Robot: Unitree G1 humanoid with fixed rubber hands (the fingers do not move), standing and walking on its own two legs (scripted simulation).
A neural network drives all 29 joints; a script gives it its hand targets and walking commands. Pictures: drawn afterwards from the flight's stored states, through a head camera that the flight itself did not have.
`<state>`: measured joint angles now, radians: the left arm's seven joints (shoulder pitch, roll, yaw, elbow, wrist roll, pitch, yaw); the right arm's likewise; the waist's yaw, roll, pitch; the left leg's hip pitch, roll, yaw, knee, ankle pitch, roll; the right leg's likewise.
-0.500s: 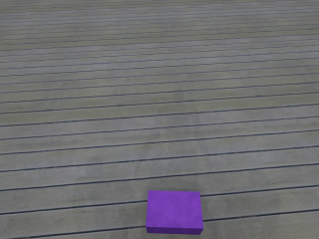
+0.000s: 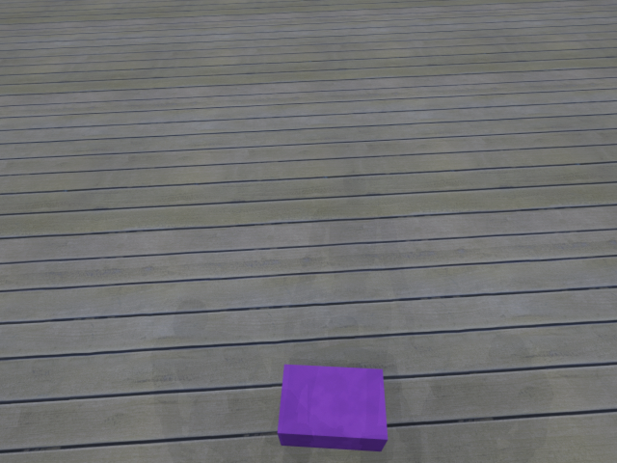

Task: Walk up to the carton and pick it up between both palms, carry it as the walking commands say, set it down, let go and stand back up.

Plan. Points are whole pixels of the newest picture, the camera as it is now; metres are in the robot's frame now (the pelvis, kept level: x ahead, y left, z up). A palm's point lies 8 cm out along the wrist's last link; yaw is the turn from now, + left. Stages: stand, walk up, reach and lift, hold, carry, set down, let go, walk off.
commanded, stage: walk up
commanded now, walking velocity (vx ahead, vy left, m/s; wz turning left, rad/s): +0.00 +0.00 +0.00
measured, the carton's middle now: (331, 407) +0.41 -0.01 -0.71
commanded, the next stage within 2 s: stand in 0.24 s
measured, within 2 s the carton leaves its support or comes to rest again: neither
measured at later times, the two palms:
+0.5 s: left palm out of the picture -0.02 +0.23 -0.14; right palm out of the picture -0.01 -0.21 -0.15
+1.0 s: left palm out of the picture +0.11 +0.21 -0.15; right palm out of the picture +0.10 -0.24 -0.14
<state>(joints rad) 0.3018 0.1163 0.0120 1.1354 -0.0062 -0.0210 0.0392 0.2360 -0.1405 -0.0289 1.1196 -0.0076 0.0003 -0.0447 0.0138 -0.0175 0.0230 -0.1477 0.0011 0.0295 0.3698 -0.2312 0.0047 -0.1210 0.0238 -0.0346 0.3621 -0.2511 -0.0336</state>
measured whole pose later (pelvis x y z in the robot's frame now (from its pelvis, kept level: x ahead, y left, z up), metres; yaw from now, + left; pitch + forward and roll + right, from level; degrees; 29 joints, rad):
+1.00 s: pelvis -0.03 +0.01 -0.03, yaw -1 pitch +13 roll +0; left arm 0.08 0.14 0.02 0.55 -0.03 0.54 0.02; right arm 0.09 -0.22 -0.05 0.59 0.02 0.52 0.07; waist 0.01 -0.02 -0.06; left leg -0.58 0.00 0.06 0.65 -0.30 0.02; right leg -0.57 0.02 -0.01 0.66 -0.32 -0.03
